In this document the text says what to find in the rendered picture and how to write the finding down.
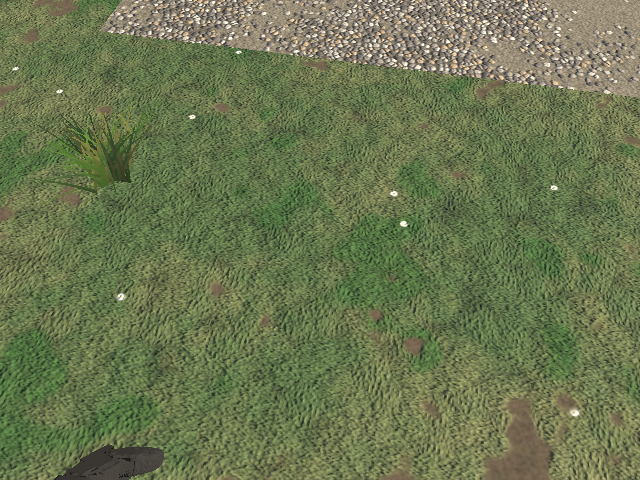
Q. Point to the left robot hand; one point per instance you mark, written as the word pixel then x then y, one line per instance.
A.
pixel 108 463

